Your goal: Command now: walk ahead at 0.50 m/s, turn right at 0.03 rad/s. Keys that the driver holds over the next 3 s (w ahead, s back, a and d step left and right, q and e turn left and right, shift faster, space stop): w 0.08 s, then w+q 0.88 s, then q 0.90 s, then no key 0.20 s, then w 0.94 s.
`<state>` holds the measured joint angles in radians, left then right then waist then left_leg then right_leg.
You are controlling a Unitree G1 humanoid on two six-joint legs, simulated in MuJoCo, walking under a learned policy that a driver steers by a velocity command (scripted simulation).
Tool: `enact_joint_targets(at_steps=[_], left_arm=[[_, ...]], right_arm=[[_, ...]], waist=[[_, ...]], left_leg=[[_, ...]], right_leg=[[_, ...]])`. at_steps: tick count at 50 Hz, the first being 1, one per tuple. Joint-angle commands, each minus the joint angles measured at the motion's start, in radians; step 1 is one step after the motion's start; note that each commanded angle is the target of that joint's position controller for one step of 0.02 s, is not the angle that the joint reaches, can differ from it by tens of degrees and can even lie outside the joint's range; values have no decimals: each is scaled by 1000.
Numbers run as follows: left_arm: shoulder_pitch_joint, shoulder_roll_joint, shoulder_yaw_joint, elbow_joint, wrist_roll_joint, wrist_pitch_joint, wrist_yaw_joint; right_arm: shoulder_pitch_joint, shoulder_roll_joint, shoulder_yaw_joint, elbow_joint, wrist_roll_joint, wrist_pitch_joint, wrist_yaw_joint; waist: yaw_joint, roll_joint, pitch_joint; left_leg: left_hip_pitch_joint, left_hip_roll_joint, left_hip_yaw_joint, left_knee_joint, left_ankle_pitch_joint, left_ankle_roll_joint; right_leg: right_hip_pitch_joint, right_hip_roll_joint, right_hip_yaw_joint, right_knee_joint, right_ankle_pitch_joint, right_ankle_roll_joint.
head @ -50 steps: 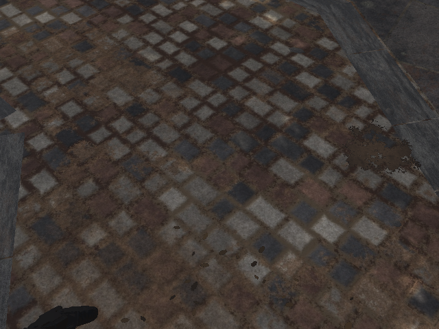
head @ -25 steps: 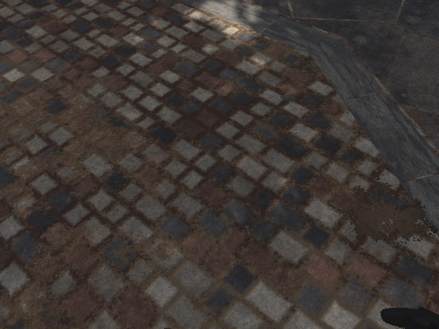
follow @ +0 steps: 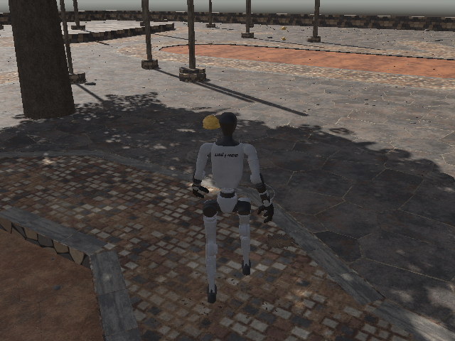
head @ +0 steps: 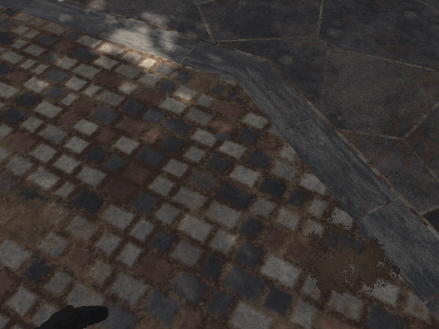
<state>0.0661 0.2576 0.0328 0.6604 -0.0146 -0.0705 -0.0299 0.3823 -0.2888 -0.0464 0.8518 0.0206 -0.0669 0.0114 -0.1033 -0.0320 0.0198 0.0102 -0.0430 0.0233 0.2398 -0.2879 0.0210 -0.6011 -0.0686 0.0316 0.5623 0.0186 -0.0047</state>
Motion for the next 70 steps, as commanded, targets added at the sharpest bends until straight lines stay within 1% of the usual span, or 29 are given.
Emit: enact_joint_targets(at_steps=[1, 3, 4, 5, 6, 7, 9, 11, 17, 21, 26, 29, 31, 32, 33, 34, 35, 36, 37, 41, 48, 53, 54, 55, 56, 57, 59, 63, 70], left_arm=[[-81, 94, 27, -93, -2, -23, -12], [75, 141, 54, -49, 6, -24, -7], [235, 192, 77, -7, 11, -21, 3], [363, 294, 99, 5, 34, -16, 13], [395, 256, 90, 19, 17, -10, 11], [346, 192, 69, 17, 10, -10, 13], [225, 135, 48, 17, 16, -14, 13], [156, 100, 41, 23, 26, -31, 9], [162, 128, 56, 86, 35, -54, 24], [191, 156, 61, 114, 26, -43, 37], [268, 186, 73, 162, 6, -3, 43], [242, 226, 84, 155, -1, 22, 57], [210, 234, 83, 145, -5, 33, 67], [236, 182, 62, 126, 20, 20, 66], [298, 66, 24, 76, 30, -13, 47], [198, 157, 41, 65, 0, -55, 26], [115, 174, 44, 32, -31, -73, 18], [106, 154, 39, 30, -18, -80, 23], [108, 165, 47, 41, 10, -75, 30], [136, 133, 46, 38, 31, -33, 32], [-95, 100, 25, -26, 11, -39, 17], [8, 163, 60, -10, 26, -60, 12], [84, 194, 70, -4, 42, -64, 18], [184, 258, 81, -4, 57, -58, 27], [226, 278, 88, 26, 44, -34, 20], [171, 196, 70, -10, 29, -19, 21], [75, 119, 42, -27, 35, 8, 33], [14, 145, 52, 5, 45, 18, 42], [-18, 197, 74, 31, 19, 48, 47]], right_arm=[[11, -186, -47, -28, 6, 6, -11], [-19, -191, -48, -30, 8, 16, -16], [-19, -157, -33, -40, -4, 16, -19], [61, -59, 1, -75, -22, 1, -14], [88, -46, 10, -61, -8, -17, -10], [8, -147, -19, -73, 19, -28, -4], [-101, -140, -23, -99, 16, -27, -4], [-64, -115, -29, -83, 7, 1, -7], [-125, -64, -29, -103, 2, 28, -10], [-255, -33, -15, -145, -2, 18, 15], [-380, -27, -8, -228, 0, 18, 47], [-317, -69, -31, -245, 0, 25, 58], [-64, -155, -82, -192, 4, 30, 42], [67, -246, -111, -166, 4, 43, 17], [2, -304, -114, -196, 10, 34, 15], [28, -217, -88, -207, 1, 25, 20], [2, -173, -76, -202, -7, 15, 19], [-59, -154, -70, -204, -5, 7, 21], [-117, -119, -60, -216, -6, 4, 17], [-150, -135, -61, -234, -12, 1, -3], [-50, -173, -75, -197, 3, 21, -26], [-79, -143, -73, -209, 2, 49, -42], [-87, -100, -60, -228, -4, 47, -42], [-19, -36, -39, -249, -28, 46, -43], [148, -56, -33, -255, 0, 43, -37], [132, -152, -56, -221, 12, 53, -39], [-45, -185, -72, -246, 5, 88, -48], [-52, -95, -59, -269, 2, 122, -52], [-152, -97, -52, -310, -6, 128, -21]], waist=[[40, 115, 32], [137, 112, -64], [205, 86, -180], [207, -111, -348], [210, -248, -436], [223, -141, -282], [169, -44, -94], [110, -79, -45], [98, -22, 12], [149, -2, 47], [187, 5, 81], [122, -53, 1], [-26, -39, -135], [-61, 103, -230], [52, 311, -329], [-25, 168, -378], [-21, 123, -245], [36, 22, -138], [70, 19, -99], [124, 53, -50], [32, 114, -22], [113, 162, -75], [148, 131, -153], [146, -70, -298], [87, -347, -434], [108, -190, -366], [126, -55, -176], [83, -118, -80], [104, -97, -121]], left_leg=[[12, 298, -144, -8, 411, 146], [4, 256, -93, 182, 679, 112], [-106, 206, -54, 388, 639, 79], [-472, 82, -5, 778, 251, 14], [-676, -5, -106, 987, -288, -4], [-774, 54, -160, 1063, -254, 7], [-752, 135, -119, 982, -89, 8], [-648, 174, -130, 919, 5, -7], [-710, 165, -155, 740, 241, -39], [-674, 149, -69, 512, 397, -24], [-749, 127, -4, 391, 284, 23], [-591, 40, 83, 389, 129, 78], [-223, -30, 84, 307, 159, 145], [86, 128, -172, 291, 190, 210], [384, 361, -762, 153, 41, 421], [399, 373, -808, 68, -17, 396], [291, 339, -655, 61, 31, 350], [127, 292, -539, 53, 143, 315], [16, 257, -458, 42, 244, 294], [-205, 202, -344, -17, 417, 296], [-284, 133, -297, 25, 216, 198], [-175, 113, -395, 292, 367, 107], [-223, 55, -357, 444, 328, 63], [-405, -37, -254, 744, -113, 3], [-636, -81, -195, 1005, -458, -38], [-696, -4, -222, 1108, -367, -65], [-702, 53, -146, 1098, -245, -92], [-563, 90, -70, 905, -161, -96], [-435, 116, -26, 607, 4, -68]], right_leg=[[37, 22, -15, -51, -59, -34], [275, 69, -62, -99, -78, -78], [529, 23, -20, -71, -57, -117], [936, -245, 358, -57, -101, -245], [1021, -347, 681, -208, -273, -327], [907, -315, 578, -241, -365, -278], [638, -235, 337, -305, -280, -220], [489, -185, 207, -376, -184, -197], [464, -164, -26, -443, 43, -190], [501, -149, -138, -456, 69, -157], [706, -211, -186, -370, 223, -143], [752, -213, -227, -182, 688, -110], [629, -166, -259, 173, 728, -65], [362, -108, -259, 488, 300, -22], [-67, 132, -119, 844, -571, 38], [-172, 84, 82, 886, -570, 10], [-211, 42, 75, 838, -493, -13], [-179, -1, 66, 728, -423, -16], [-118, -32, 62, 636, -387, -7], [-6, -39, 32, 466, -308, 58], [132, 57, 19, 13, 69, 83], [281, 82, 29, -132, 29, 9], [445, 2, 71, -134, 147, -34], [733, -229, 271, -57, 486, -118], [921, -433, 645, -103, 385, -300], [837, -387, 617, -151, 174, -278], [602, -272, 327, -184, 101, -211], [370, -189, 104, -279, 145, -215], [403, -239, -26, -299, 72, -225]])
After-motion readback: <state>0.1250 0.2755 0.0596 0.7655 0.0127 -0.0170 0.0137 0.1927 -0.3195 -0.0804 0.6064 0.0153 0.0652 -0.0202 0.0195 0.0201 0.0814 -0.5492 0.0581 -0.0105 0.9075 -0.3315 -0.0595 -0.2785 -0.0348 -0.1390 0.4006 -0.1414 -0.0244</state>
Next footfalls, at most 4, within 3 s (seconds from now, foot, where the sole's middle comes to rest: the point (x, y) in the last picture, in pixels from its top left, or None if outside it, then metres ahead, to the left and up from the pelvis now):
0.08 right None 0.22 -0.13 -0.78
0.62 left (168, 326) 0.49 0.13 -0.78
1.08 right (190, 225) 0.83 0.04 -0.78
1.54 left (132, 278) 0.65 0.24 -0.78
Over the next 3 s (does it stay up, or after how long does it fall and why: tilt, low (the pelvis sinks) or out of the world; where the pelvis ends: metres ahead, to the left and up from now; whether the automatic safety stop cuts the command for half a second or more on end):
stays up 0.89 0.40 0.00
